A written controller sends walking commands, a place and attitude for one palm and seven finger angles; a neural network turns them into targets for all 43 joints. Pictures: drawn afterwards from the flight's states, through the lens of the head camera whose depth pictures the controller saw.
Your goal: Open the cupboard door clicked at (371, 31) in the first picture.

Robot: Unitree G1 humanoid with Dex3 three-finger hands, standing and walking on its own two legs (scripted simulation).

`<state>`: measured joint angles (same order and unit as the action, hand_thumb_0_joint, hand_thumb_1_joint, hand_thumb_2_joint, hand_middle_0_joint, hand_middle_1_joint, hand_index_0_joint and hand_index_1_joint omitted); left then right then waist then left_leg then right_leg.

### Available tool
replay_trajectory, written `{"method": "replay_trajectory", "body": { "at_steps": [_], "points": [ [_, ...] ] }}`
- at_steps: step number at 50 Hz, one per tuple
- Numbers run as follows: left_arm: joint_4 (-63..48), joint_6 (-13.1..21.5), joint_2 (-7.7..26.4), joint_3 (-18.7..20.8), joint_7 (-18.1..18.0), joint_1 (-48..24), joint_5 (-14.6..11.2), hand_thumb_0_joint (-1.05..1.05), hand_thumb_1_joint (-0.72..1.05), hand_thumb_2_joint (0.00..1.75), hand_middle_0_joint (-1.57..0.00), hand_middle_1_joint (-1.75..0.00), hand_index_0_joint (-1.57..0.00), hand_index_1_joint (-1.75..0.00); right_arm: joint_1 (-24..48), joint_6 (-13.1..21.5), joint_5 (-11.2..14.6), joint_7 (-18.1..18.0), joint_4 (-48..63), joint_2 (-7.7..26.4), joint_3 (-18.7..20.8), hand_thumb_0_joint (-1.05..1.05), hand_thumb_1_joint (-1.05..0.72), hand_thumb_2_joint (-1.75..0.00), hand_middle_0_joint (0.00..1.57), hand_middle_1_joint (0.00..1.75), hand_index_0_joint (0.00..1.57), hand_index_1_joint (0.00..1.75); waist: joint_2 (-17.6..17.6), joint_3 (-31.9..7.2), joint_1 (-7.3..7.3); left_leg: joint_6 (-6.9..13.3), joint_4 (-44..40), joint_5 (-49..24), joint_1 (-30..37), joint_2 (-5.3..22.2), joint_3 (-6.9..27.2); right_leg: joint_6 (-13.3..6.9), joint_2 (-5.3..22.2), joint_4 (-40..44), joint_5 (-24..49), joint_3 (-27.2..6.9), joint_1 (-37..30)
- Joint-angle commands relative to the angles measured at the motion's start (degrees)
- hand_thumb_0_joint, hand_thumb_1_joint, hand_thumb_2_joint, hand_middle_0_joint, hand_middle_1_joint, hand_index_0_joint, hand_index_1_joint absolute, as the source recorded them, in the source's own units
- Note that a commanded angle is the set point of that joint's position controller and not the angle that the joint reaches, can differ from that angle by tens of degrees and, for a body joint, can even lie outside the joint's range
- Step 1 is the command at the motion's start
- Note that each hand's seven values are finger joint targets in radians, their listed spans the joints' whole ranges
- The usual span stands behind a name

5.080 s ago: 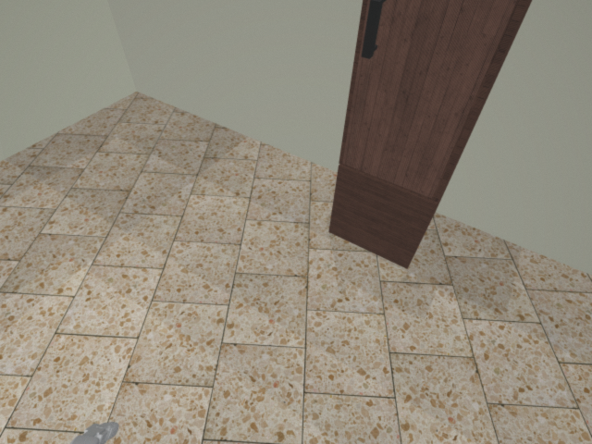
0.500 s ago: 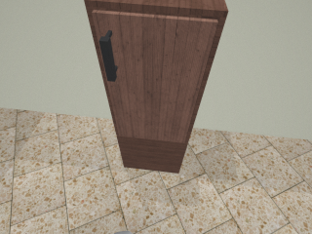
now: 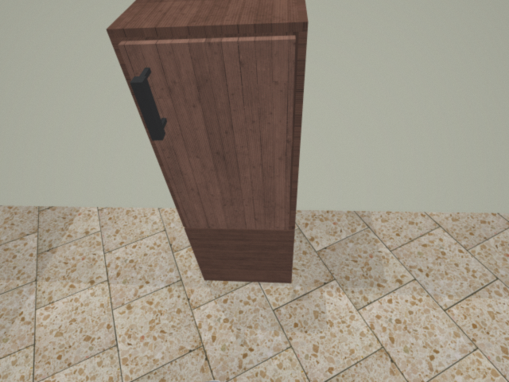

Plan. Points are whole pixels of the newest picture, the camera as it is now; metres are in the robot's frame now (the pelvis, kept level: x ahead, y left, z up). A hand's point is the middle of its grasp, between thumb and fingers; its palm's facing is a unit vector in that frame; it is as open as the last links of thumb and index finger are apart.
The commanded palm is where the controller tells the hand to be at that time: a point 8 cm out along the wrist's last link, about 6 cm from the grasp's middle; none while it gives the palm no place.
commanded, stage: come to a stop and stand still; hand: left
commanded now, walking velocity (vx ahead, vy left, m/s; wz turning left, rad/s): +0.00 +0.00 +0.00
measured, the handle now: (152, 104) +0.60 +0.24 +0.14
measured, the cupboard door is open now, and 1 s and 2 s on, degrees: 0 0 0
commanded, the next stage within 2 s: look again from close up in 0.56 s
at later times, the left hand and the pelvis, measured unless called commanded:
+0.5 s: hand out of the picture -0.04 +0.14 -0.17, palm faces +0.09 -0.98 -0.16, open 7.3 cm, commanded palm none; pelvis -0.03 -0.02 +0.01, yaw +1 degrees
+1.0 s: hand out of the picture -0.04 +0.19 -0.17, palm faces +0.06 -0.98 -0.21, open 7.4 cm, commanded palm none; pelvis -0.04 +0.01 +0.00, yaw +1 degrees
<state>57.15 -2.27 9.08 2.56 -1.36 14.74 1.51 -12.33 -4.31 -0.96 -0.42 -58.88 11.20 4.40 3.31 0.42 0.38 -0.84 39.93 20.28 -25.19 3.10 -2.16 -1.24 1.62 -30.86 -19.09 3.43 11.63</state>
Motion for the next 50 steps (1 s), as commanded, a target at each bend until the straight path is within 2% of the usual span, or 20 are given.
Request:
{"method": "replay_trajectory", "body": {
  "at_steps": [1, 2, 6, 8, 9, 11, 13, 14, 15, 20, 27, 32, 33, 34, 35, 36, 38, 42, 44, 50],
  "points": [
    [-3.5, 2.3, 7.3, 0.8, -0.8, -5.3, -0.1, 0.00, 0.90, 0.90, -0.20, -0.30, -0.20, -0.30, -2.0, 1.7, -0.1, 0.2, 2.0, 2.0, 0.0, 0.00, -0.90, -0.90, 0.20, 0.30, 0.20, 0.30, -12.7, 5.7, 2.26, 0.4, 12.3, -0.4, 1.1, 0.1, 2.1, -5.9, 10.9, 19.2, 2.3, -9.3, 10.0],
    [-3.1, 2.7, 7.0, 0.7, -0.6, -4.4, -0.1, 0.00, 0.90, 0.90, -0.20, -0.30, -0.20, -0.30, -3.3, 2.0, 0.0, 0.2, 1.2, 1.3, -0.2, 0.00, -0.90, -0.90, 0.20, 0.30, 0.20, 0.30, -11.9, 5.3, 2.14, 0.1, 11.3, -0.6, 1.4, 0.0, 1.3, -5.4, 10.1, 17.3, 7.1, -7.2, 7.8],
    [0.2, 3.2, 6.9, 0.6, -0.7, 2.0, -0.3, 0.00, 0.90, 0.90, -0.20, -0.30, -0.20, -0.30, -2.0, 2.9, 0.2, -0.6, 0.6, 0.5, -1.1, 0.00, -0.90, -0.90, 0.20, 0.30, 0.20, 0.30, -10.9, 1.4, -1.06, -0.8, -0.5, 2.6, 3.4, 0.3, 0.0, -7.7, 11.5, 13.1, 22.4, -8.2, -3.0],
    [1.9, 3.3, 6.8, 0.5, -0.8, 3.1, -0.6, 0.00, 0.90, 0.90, -0.20, -0.30, -0.20, -0.30, -3.6, 3.4, 0.2, -1.2, -0.8, -0.1, -1.8, 0.00, -0.90, -0.90, 0.20, 0.30, 0.20, 0.30, -9.6, -0.7, -0.94, -0.9, -10.1, -1.2, 8.6, 0.2, -0.2, -7.1, 11.1, 10.4, 26.3, -8.9, -4.5],
    [2.5, 3.3, 6.5, 0.3, -0.8, 2.9, -1.0, 0.00, 0.90, 0.90, -0.20, -0.30, -0.20, -0.30, -5.3, 3.8, 0.3, -1.4, -1.9, -0.1, -2.1, 0.00, -0.90, -0.90, 0.20, 0.30, 0.20, 0.30, -7.9, -1.8, -0.31, -0.6, -15.9, -7.1, 13.0, 0.4, 0.5, -5.7, 10.4, 9.0, 26.8, -8.6, -4.2],
    [3.5, 3.4, 4.2, -0.2, -0.6, 4.3, -1.6, 0.00, 0.90, 0.90, -0.20, -0.30, -0.20, -0.30, -6.8, 5.1, 0.2, -1.9, -3.7, 2.0, -2.2, 0.00, -0.90, -0.90, 0.20, 0.30, 0.20, 0.30, -1.1, -4.2, -1.12, 1.5, -17.6, -25.8, 20.3, 5.4, 5.0, -1.8, 5.8, 7.1, 24.2, -5.6, -1.8],
    [4.3, 3.4, 3.8, -0.6, -0.7, 3.9, -1.5, 0.00, 0.90, 0.90, -0.20, -0.30, -0.20, -0.30, -5.9, 5.0, 0.0, -2.4, -4.6, 2.8, -2.5, 0.00, -0.90, -0.90, 0.20, 0.30, 0.20, 0.30, -1.3, -3.6, -1.19, 1.6, -15.7, -26.4, 19.8, 6.2, 3.4, -0.5, 5.0, 9.2, 22.6, -5.5, -2.2],
    [5.3, 3.1, 4.3, -0.6, -0.6, 2.8, -1.6, 0.00, 0.90, 0.90, -0.20, -0.30, -0.20, -0.30, -5.7, 5.1, 0.1, -2.4, -5.4, 1.9, -2.7, 0.00, -0.90, -0.90, 0.20, 0.30, 0.20, 0.30, 2.5, -3.1, -0.99, 1.6, -16.9, -26.5, 18.8, 5.5, 3.4, -0.5, 5.3, 8.5, 22.8, -4.3, -3.5],
    [5.5, 3.0, 4.9, -0.6, -0.6, 2.5, -1.6, 0.00, 0.90, 0.90, -0.20, -0.30, -0.20, -0.30, -5.9, 4.9, 0.3, -2.4, -5.7, 1.5, -2.9, 0.00, -0.90, -0.90, 0.20, 0.30, 0.20, 0.30, 3.3, -2.6, -1.00, 1.5, -18.4, -23.0, 17.1, 5.3, 3.3, -0.5, 5.2, 9.1, 20.3, -4.5, -5.1],
    [7.3, 2.8, 4.0, -1.1, -0.4, 3.1, -1.3, 0.00, 0.90, 0.90, -0.20, -0.30, -0.20, -0.30, -5.4, 4.5, 0.2, -2.3, -6.0, 0.6, -3.3, 0.00, -0.90, -0.90, 0.20, 0.30, 0.20, 0.30, -1.0, 4.9, -0.72, 1.2, -21.5, -11.3, 14.0, 3.9, 2.8, -0.5, 4.8, 13.5, 10.9, -5.7, -1.7],
    [7.8, 2.9, 3.3, -1.3, -0.5, 4.2, -1.1, 0.00, 0.90, 0.90, -0.20, -0.30, -0.20, -0.30, -7.2, 4.5, 0.0, -2.0, -6.3, 0.5, -3.5, 0.00, -0.90, -0.90, 0.20, 0.30, 0.20, 0.30, -5.6, 5.9, -0.44, 1.6, -22.4, -8.3, 14.6, 2.8, 2.4, -0.2, 5.0, 15.8, 3.9, -6.4, 0.7],
    [7.8, 3.1, 3.1, -1.3, -0.5, 5.2, -1.2, 0.00, 0.90, 0.90, -0.20, -0.30, -0.20, -0.30, -7.9, 4.8, 0.1, -2.0, -6.4, 0.3, -3.8, 0.00, -0.90, -0.90, 0.20, 0.30, 0.20, 0.30, -3.4, 4.6, -0.54, 1.6, -22.5, -8.6, 14.4, 2.8, 2.5, -0.4, 5.0, 15.3, 5.3, -6.1, -0.1],
    [8.7, 5.0, 5.4, -1.8, -2.9, 10.0, -0.1, 0.00, 0.90, 0.90, -0.20, -0.30, -0.20, -0.30, -1.1, 6.0, 0.6, -0.9, -2.5, 2.6, -3.7, 0.00, -0.90, -0.90, 0.20, 0.30, 0.20, 0.30, -5.6, 7.1, -3.43, -0.4, -9.2, -7.1, 7.6, 2.5, -0.2, 2.2, 8.7, 12.2, 31.6, -8.9, -0.5],
    [6.3, 5.5, 7.6, -1.4, -2.5, 8.3, -0.3, 0.00, 0.90, 0.90, -0.20, -0.30, -0.20, -0.30, -6.1, 5.2, 0.5, -0.8, -0.6, -0.6, -3.7, 0.00, -0.90, -0.90, 0.20, 0.30, 0.20, 0.30, -5.3, 0.1, 0.75, 0.4, -7.8, 0.2, 10.5, 0.6, 1.6, -1.5, 12.1, 13.3, 21.8, -12.2, -1.6],
    [5.3, 5.5, 7.0, -1.4, -2.0, 5.7, -0.3, 0.00, 0.90, 0.90, -0.20, -0.30, -0.20, -0.30, -7.8, 5.2, 0.4, -0.8, -1.5, -0.7, -3.6, 0.00, -0.90, -0.90, 0.20, 0.30, 0.20, 0.30, -3.0, 0.3, 1.30, 0.6, -9.1, -0.8, 12.4, 0.5, 1.3, -3.5, 11.0, 14.1, 10.8, -10.4, 1.4],
    [5.0, 5.6, 7.2, -1.4, -1.6, 4.1, -0.4, 0.00, 0.90, 0.90, -0.20, -0.30, -0.20, -0.30, -9.8, 5.3, 0.1, -0.5, -2.0, -0.8, -3.8, 0.00, -0.90, -0.90, 0.20, 0.30, 0.20, 0.30, -0.6, -1.3, 1.96, 0.9, -10.5, -4.3, 14.6, 0.7, 1.0, -3.8, 9.2, 13.1, 3.0, -7.8, 3.1],
    [4.5, 5.3, 4.9, -1.7, -1.3, 4.1, -0.8, 0.00, 0.90, 0.90, -0.20, -0.30, -0.20, -0.30, -10.9, 5.8, -0.2, -0.5, -1.7, -0.3, -4.1, 0.00, -0.90, -0.90, 0.20, 0.30, 0.20, 0.30, -0.3, 0.5, 1.68, 1.9, -13.3, -7.6, 12.5, 1.6, 3.0, -2.9, 5.9, 10.5, -0.1, -5.9, 4.4],
    [4.7, 4.2, 3.4, -2.0, -0.7, 5.1, -0.8, 0.00, 0.90, 0.90, -0.20, -0.30, -0.20, -0.30, -10.1, 6.1, -0.2, -0.9, -0.6, 0.6, -4.4, 0.00, -0.90, -0.90, 0.20, 0.30, 0.20, 0.30, 0.6, 5.6, -0.15, 3.3, -19.8, -4.1, 5.5, 2.8, 6.3, -1.7, 3.5, 7.1, 1.5, -3.9, 2.1],
    [4.9, 4.1, 2.9, -2.2, -0.6, 5.9, -0.8, 0.00, 0.90, 0.90, -0.20, -0.30, -0.20, -0.30, -10.2, 6.4, -0.1, -1.1, -0.6, 1.1, -4.4, 0.00, -0.90, -0.90, 0.20, 0.30, 0.20, 0.30, -2.1, 5.9, -0.62, 3.5, -20.9, -4.0, 4.9, 2.9, 6.7, -1.4, 3.4, 6.6, 3.5, -3.6, 0.8],
    [4.6, 3.7, 2.8, -2.1, -0.6, 6.1, -0.8, 0.00, 0.90, 0.90, -0.20, -0.30, -0.20, -0.30, -10.9, 6.5, -0.1, -1.2, -1.3, 1.7, -4.5, 0.00, -0.90, -0.90, 0.20, 0.30, 0.20, 0.30, -2.9, 6.8, -0.88, 3.8, -23.1, -1.5, 4.8, 2.9, 7.1, -0.9, 3.5, 6.1, 4.9, -3.3, 0.5]
  ]
}}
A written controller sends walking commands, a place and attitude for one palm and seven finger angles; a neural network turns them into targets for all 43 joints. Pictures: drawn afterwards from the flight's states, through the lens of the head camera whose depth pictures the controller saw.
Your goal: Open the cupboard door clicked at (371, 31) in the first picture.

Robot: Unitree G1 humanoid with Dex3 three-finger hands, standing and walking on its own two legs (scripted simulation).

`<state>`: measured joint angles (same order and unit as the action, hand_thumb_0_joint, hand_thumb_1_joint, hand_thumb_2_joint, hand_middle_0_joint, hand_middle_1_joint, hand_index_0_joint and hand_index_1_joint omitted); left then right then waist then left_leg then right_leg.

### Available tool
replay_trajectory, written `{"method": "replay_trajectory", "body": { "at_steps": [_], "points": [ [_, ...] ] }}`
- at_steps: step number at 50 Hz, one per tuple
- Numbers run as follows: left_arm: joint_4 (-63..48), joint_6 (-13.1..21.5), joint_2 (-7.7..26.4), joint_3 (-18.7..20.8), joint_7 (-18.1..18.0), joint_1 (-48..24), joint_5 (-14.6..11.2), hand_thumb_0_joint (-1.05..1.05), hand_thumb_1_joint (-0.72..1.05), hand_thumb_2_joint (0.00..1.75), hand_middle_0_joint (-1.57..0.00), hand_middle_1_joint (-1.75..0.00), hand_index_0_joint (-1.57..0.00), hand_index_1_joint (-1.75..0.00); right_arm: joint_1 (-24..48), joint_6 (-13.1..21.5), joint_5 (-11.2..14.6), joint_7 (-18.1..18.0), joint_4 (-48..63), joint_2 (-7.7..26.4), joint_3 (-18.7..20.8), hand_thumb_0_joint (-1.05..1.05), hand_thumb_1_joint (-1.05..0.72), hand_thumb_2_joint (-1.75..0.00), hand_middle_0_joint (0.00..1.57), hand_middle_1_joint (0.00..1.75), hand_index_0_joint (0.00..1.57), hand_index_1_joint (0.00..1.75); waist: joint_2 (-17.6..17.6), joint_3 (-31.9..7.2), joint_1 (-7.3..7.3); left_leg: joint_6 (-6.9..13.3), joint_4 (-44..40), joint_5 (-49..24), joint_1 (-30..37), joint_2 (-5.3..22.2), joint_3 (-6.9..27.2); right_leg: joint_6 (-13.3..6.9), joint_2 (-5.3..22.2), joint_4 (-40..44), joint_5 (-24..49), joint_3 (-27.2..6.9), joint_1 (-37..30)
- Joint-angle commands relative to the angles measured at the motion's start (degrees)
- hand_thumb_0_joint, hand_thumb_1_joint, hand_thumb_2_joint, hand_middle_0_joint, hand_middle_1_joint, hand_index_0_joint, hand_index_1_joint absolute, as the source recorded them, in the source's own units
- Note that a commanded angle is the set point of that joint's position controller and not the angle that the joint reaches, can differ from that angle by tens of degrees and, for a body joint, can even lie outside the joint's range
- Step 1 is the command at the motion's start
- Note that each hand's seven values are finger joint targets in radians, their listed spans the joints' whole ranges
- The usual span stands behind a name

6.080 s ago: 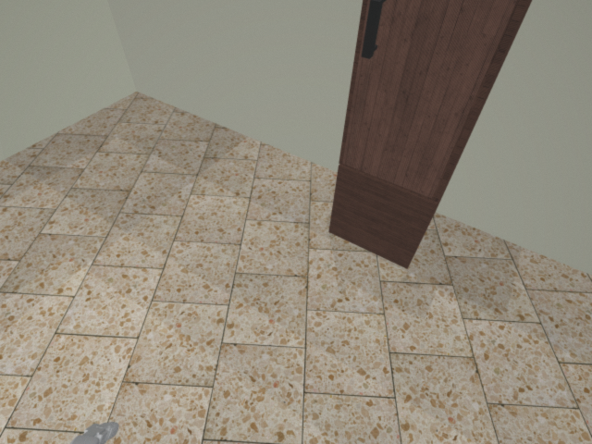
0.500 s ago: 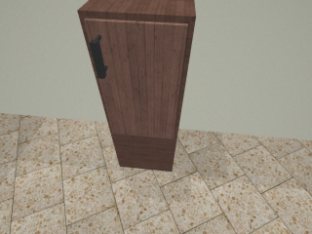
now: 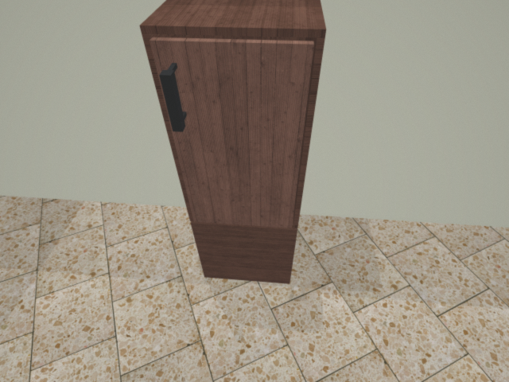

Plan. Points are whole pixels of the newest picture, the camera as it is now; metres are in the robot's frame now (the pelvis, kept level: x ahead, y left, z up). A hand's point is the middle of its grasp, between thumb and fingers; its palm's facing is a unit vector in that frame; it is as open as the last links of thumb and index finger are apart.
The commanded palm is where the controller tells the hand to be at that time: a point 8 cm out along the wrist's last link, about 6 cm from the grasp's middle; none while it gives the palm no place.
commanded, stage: look again from close up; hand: left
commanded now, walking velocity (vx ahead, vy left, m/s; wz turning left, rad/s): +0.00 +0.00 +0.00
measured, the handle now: (176, 97) +0.65 +0.21 +0.14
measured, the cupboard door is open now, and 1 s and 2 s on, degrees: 0 0 0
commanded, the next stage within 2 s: shuffle to correct the standing spot in 1.66 s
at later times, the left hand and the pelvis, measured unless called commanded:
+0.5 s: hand out of the picture -0.01 +0.14 -0.17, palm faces +0.05 -0.99 -0.15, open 7.4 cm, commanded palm none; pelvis +0.01 -0.01 +0.00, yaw +0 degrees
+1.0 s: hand out of the picture +0.02 +0.14 -0.17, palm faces +0.06 -0.98 -0.19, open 7.4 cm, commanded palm none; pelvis +0.03 -0.03 +0.00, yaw +0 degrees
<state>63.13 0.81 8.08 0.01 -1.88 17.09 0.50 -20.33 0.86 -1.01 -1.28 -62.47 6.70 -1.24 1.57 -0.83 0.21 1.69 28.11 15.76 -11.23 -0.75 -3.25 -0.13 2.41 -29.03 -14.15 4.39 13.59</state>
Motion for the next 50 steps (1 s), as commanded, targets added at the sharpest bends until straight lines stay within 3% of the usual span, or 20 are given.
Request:
{"method": "replay_trajectory", "body": {
  "at_steps": [1, 15, 32, 39, 45, 50],
  "points": [
    [-1.5, 0.5, 4.0, 0.5, -0.1, 3.7, 0.3, 0.00, 0.90, 0.90, -0.20, -0.30, -0.20, -0.30, -2.8, 1.4, -0.1, -0.3, 2.2, 6.1, 1.1, 0.00, -0.90, -0.90, 0.20, 0.30, 0.20, 0.30, -0.1, 7.9, -0.88, 1.4, -11.8, 3.0, -9.2, 6.9, 8.4, -2.0, 2.8, 4.0, 0.2, -4.0, -1.8],
    [-0.6, 0.9, 3.8, 0.7, 0.0, 4.2, 0.3, 0.00, 0.90, 0.90, -0.20, -0.30, -0.20, -0.30, -2.4, 1.6, 0.2, -0.7, 0.3, 5.4, 1.1, 0.00, -0.90, -0.90, 0.20, 0.30, 0.20, 0.30, -1.2, 3.9, -0.39, 1.1, -8.4, -6.5, -3.4, 6.4, 5.8, -2.0, 3.9, 4.7, 4.7, -4.9, -2.3],
    [0.1, 0.8, 3.6, 0.8, -0.1, 4.6, 0.3, 0.00, 0.90, 0.90, -0.20, -0.30, -0.20, -0.30, -0.8, 1.3, 0.2, -1.0, -0.9, 4.8, 1.1, 0.00, -0.90, -0.90, 0.20, 0.30, 0.20, 0.30, -1.2, 5.6, -0.59, 0.5, -7.2, -8.6, -2.4, 6.2, 4.9, -2.2, 4.3, 5.9, 7.0, -5.4, -2.2],
    [-0.2, 1.0, 4.0, 1.0, -0.1, 4.7, 0.2, 0.00, 0.90, 0.90, -0.20, -0.30, -0.20, -0.30, -0.8, 1.3, 0.1, -1.0, -1.2, 4.8, 1.1, 0.00, -0.90, -0.90, 0.20, 0.30, 0.20, 0.30, -2.4, 3.2, -0.57, 0.2, -6.3, -10.3, -1.0, 6.2, 4.3, -2.5, 4.6, 5.8, 10.3, -5.4, -3.8],
    [-0.4, 1.0, 4.3, 1.1, -0.1, 4.5, 0.2, 0.00, 0.90, 0.90, -0.20, -0.30, -0.20, -0.30, -0.9, 1.3, 0.2, -1.1, -1.6, 4.7, 1.0, 0.00, -0.90, -0.90, 0.20, 0.30, 0.20, 0.30, -0.9, 3.4, -0.67, 0.1, -6.4, -11.5, -1.0, 6.3, 4.5, -2.7, 4.4, 5.6, 11.4, -5.3, -4.3],
    [-0.5, 1.0, 4.4, 1.1, -0.1, 4.6, 0.2, 0.00, 0.90, 0.90, -0.20, -0.30, -0.20, -0.30, -1.1, 1.2, 0.1, -1.2, -1.8, 4.6, 1.0, 0.00, -0.90, -0.90, 0.20, 0.30, 0.20, 0.30, -2.2, 3.5, -0.74, -0.1, -6.2, -11.9, -0.6, 6.4, 4.4, -2.7, 4.6, 5.7, 12.5, -5.0, -4.6]
  ]
}}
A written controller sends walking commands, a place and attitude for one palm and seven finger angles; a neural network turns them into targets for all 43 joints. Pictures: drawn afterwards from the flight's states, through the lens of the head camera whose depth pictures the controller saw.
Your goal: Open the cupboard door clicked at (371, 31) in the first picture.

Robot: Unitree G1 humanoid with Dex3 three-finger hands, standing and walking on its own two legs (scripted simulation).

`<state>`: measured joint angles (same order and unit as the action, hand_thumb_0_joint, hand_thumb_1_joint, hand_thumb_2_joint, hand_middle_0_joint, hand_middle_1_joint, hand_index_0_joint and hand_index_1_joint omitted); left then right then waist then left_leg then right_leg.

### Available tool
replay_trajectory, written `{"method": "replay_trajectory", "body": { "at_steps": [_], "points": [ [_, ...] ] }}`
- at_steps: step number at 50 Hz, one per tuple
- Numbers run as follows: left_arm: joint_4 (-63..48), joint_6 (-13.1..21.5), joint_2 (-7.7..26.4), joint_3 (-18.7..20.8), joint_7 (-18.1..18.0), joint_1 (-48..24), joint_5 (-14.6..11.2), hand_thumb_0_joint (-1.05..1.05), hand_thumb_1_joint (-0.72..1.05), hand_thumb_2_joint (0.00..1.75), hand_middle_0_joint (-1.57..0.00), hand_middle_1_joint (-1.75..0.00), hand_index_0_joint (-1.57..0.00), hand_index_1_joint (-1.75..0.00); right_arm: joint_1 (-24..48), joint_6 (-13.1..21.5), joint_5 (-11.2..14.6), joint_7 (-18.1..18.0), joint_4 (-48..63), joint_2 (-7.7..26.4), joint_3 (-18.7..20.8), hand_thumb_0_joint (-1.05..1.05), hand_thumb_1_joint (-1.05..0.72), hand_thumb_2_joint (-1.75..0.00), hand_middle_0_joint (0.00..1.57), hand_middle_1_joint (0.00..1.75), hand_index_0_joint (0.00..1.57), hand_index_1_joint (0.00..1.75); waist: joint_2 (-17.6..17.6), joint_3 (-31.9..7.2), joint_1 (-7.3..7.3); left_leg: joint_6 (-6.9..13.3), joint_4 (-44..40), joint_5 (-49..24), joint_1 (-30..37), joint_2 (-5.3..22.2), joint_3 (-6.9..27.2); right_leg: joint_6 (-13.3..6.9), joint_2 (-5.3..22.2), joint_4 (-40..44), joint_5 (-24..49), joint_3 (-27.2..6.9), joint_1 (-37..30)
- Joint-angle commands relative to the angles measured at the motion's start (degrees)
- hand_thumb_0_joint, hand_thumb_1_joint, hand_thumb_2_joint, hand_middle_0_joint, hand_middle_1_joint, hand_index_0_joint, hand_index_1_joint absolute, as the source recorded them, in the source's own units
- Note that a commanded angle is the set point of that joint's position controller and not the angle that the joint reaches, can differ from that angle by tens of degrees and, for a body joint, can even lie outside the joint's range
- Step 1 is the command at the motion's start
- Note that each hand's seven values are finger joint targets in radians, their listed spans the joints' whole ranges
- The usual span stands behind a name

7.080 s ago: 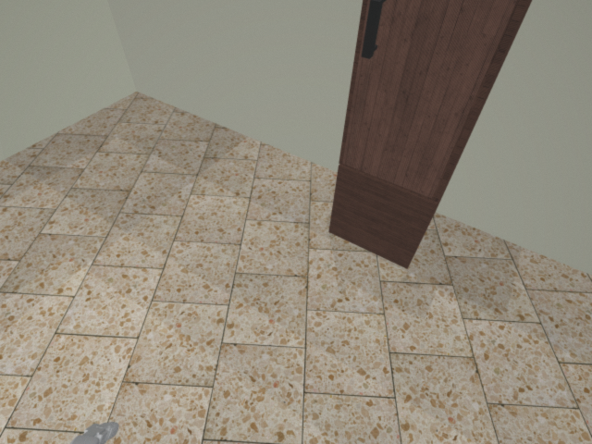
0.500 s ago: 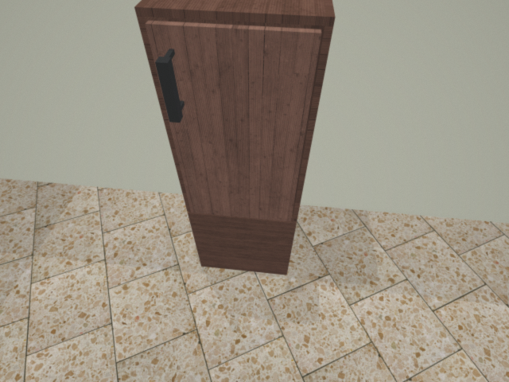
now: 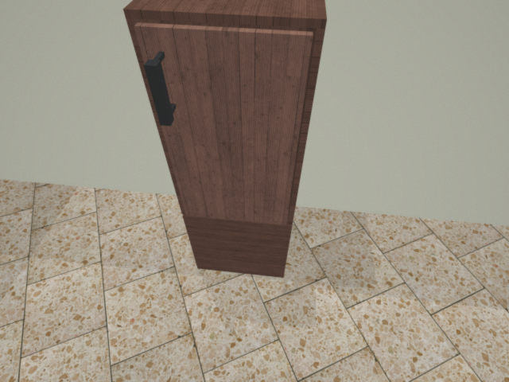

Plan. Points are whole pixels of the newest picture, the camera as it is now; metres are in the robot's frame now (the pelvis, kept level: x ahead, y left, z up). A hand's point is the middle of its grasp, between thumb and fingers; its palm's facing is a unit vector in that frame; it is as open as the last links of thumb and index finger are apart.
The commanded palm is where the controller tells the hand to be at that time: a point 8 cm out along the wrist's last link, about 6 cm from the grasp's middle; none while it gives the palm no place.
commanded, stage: look again from close up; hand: left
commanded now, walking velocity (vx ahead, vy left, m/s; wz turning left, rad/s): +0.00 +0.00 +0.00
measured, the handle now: (163, 89) +0.62 +0.24 +0.13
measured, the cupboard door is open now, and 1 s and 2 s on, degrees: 0 0 0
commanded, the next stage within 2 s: shuffle to correct the standing spot in 0.66 s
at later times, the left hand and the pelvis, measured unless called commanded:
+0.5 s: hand out of the picture -0.02 +0.15 -0.18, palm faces +0.07 -0.98 -0.16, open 7.4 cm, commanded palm none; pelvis +0.00 -0.01 +0.00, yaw +0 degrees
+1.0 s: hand out of the picture -0.03 +0.16 -0.18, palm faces +0.13 -0.98 -0.14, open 7.4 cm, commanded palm none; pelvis +0.01 +0.00 +0.00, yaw +1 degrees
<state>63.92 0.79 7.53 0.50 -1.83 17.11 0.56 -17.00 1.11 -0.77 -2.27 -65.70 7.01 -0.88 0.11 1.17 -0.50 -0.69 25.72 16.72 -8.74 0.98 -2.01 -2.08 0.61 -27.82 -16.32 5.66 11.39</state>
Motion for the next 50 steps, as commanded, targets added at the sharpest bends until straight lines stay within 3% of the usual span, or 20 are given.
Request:
{"method": "replay_trajectory", "body": {
  "at_steps": [1, 6, 13, 21, 26, 38, 41, 44, 47, 50],
  "points": [
    [-1.4, 1.0, 5.0, 0.7, -0.2, 4.4, 0.2, 0.00, 0.90, 0.90, -0.20, -0.30, -0.20, -0.30, -4.5, 0.9, 0.0, -0.1, 1.4, 4.2, 0.7, 0.00, -0.90, -0.90, 0.20, 0.30, 0.20, 0.30, -1.1, 2.0, -0.02, 2.3, -3.7, -12.4, -3.5, 4.7, 3.0, -0.7, 6.3, 4.6, 14.2, -6.1, -2.4],
    [-1.3, 0.9, 5.0, 0.6, -0.2, 4.6, 0.2, 0.00, 0.90, 0.90, -0.20, -0.30, -0.20, -0.30, -4.2, 0.6, -0.1, -0.1, 1.3, 3.9, 0.7, 0.00, -0.90, -0.90, 0.20, 0.30, 0.20, 0.30, -1.0, 3.9, -0.07, 2.1, -3.7, -10.3, -4.2, 4.3, 2.9, -0.8, 6.3, 5.8, 11.8, -6.4, -1.2],
    [-1.4, 1.1, 4.9, 0.7, -0.2, 5.2, 0.1, 0.00, 0.90, 0.90, -0.20, -0.30, -0.20, -0.30, -4.4, 0.7, -0.1, -0.2, 1.2, 3.9, 0.7, 0.00, -0.90, -0.90, 0.20, 0.30, 0.20, 0.30, 0.2, 1.9, -0.04, 2.0, -3.6, -12.0, -3.2, 4.5, 2.8, -0.9, 6.4, 5.8, 14.0, -6.6, -2.4],
    [-1.3, 0.9, 4.6, 0.6, -0.1, 5.4, 0.2, 0.00, 0.90, 0.90, -0.20, -0.30, -0.20, -0.30, -4.3, 0.6, -0.1, -0.2, 1.0, 3.7, 0.7, 0.00, -0.90, -0.90, 0.20, 0.30, 0.20, 0.30, 0.6, 3.6, -0.16, 1.9, -4.0, -10.4, -3.5, 4.5, 2.8, -0.9, 6.1, 6.7, 10.5, -6.5, -1.1],
    [-1.3, 1.0, 4.6, 0.7, -0.1, 5.5, 0.2, 0.00, 0.90, 0.90, -0.20, -0.30, -0.20, -0.30, -4.8, 0.5, -0.1, -0.2, 1.1, 3.4, 0.7, 0.00, -0.90, -0.90, 0.20, 0.30, 0.20, 0.30, -1.1, 4.0, -0.10, 1.8, -4.0, -9.2, -4.3, 4.3, 2.8, -0.9, 6.2, 7.3, 9.2, -6.6, -1.4],
    [-1.4, 1.0, 4.3, 0.7, -0.1, 5.9, 0.1, 0.00, 0.90, 0.90, -0.20, -0.30, -0.20, -0.30, -5.2, 0.5, -0.2, -0.2, 1.0, 3.2, 0.7, 0.00, -0.90, -0.90, 0.20, 0.30, 0.20, 0.30, -0.2, 3.3, -0.21, 1.7, -4.0, -9.6, -4.5, 4.2, 3.0, -1.0, 6.2, 7.5, 8.0, -6.5, -1.6],
    [-1.4, 0.8, 5.1, 1.3, 0.0, 6.9, 0.4, 0.00, 0.90, 0.90, -0.20, -0.30, -0.20, -0.30, -5.7, 0.1, -0.5, 0.1, 1.0, 3.4, 0.9, 0.00, -0.90, -0.90, 0.20, 0.30, 0.20, 0.30, -1.5, 4.6, -0.87, 1.7, -1.7, -0.8, -7.0, 2.8, 1.1, -2.3, 7.0, 9.0, -3.6, -9.3, -1.5],
    [-1.7, 0.4, 7.0, 2.6, 0.2, 8.9, 0.6, 0.00, 0.90, 0.90, -0.20, -0.30, -0.20, -0.30, -5.3, -0.4, -0.8, 0.6, 2.3, 2.9, 1.2, 0.00, -0.90, -0.90, 0.20, 0.30, 0.20, 0.30, -6.1, 6.4, -1.76, 1.4, 6.1, 4.5, -12.6, 1.0, -2.2, -5.5, 11.8, 15.4, -15.9, -17.7, -1.6],
    [-2.5, 0.4, 7.2, 3.6, 0.0, 9.8, 0.9, 0.00, 0.90, 0.90, -0.20, -0.30, -0.20, -0.30, -3.7, -0.4, -0.9, 1.0, 4.1, 3.1, 1.7, 0.00, -0.90, -0.90, 0.20, 0.30, 0.20, 0.30, -6.9, 8.4, -2.42, 1.6, 13.6, 7.1, -16.8, 2.5, -1.8, -9.3, 16.2, 18.7, -16.9, -23.4, -0.4],
    [-2.9, 0.9, 7.4, 4.1, 0.0, 9.0, 1.2, 0.00, 0.90, 0.90, -0.20, -0.30, -0.20, -0.30, -3.8, 0.3, -0.7, 1.5, 5.1, 2.7, 1.9, 0.00, -0.90, -0.90, 0.20, 0.30, 0.20, 0.30, -4.8, 7.1, -1.51, 1.7, 11.3, 7.3, -15.1, 3.3, -1.4, -10.7, 16.8, 15.7, -8.7, -21.3, 0.2]
  ]
}}
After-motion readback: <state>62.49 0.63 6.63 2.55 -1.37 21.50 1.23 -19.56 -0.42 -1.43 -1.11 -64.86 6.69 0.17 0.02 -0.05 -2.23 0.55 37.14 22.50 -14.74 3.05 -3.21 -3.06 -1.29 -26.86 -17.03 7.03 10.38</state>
